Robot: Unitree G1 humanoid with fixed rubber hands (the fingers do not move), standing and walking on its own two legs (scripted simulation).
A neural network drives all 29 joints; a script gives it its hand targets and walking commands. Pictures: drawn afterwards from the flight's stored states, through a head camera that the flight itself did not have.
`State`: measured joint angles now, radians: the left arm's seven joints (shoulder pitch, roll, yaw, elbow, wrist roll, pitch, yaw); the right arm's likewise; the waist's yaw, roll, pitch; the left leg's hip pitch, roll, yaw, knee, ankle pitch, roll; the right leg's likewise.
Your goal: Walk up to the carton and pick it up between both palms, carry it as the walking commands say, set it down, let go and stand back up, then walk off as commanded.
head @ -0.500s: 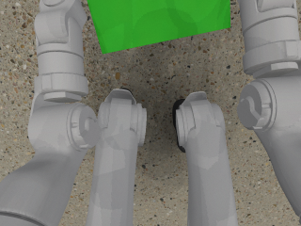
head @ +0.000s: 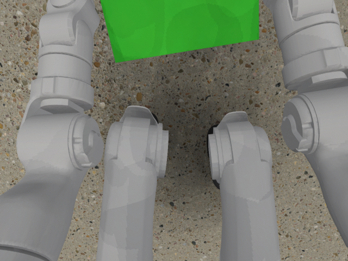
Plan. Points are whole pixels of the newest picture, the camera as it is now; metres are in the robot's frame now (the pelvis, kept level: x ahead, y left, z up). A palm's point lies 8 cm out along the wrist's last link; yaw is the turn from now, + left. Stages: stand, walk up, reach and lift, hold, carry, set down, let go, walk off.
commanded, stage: set down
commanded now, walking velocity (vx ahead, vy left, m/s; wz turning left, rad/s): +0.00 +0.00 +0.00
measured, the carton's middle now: out of the picture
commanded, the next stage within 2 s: none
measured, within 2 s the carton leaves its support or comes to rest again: rests again in 0.52 s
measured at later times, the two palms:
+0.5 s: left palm out of the picture +0.52 +0.20 -0.17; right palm out of the picture +0.57 -0.11 -0.17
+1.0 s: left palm out of the picture +0.52 +0.20 -0.18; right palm out of the picture +0.57 -0.11 -0.18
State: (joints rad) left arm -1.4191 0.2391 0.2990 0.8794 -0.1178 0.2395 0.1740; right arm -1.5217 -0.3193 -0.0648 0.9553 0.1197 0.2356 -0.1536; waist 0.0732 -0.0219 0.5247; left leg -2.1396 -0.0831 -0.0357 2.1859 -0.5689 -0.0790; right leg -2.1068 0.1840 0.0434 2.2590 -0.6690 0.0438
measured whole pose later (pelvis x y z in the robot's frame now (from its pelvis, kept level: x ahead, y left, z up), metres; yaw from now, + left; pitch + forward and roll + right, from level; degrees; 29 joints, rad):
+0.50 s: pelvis +0.00 +0.00 -0.01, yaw +0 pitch +29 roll +3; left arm -1.44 0.25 0.28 0.99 -0.13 0.20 0.16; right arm -1.55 -0.33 -0.05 1.07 0.11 0.20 -0.14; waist 0.08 -0.03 0.52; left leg -2.15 -0.07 -0.02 2.21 -0.56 -0.07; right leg -2.13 0.17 0.04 2.29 -0.66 0.03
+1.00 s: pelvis +0.00 +0.00 -0.02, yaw -1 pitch +29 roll +3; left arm -1.44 0.25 0.28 1.04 -0.12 0.18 0.09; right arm -1.54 -0.35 -0.03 1.13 0.12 0.17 -0.11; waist 0.10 -0.04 0.51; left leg -2.17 -0.05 -0.02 2.25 -0.59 -0.07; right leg -2.16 0.15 0.02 2.32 -0.67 0.01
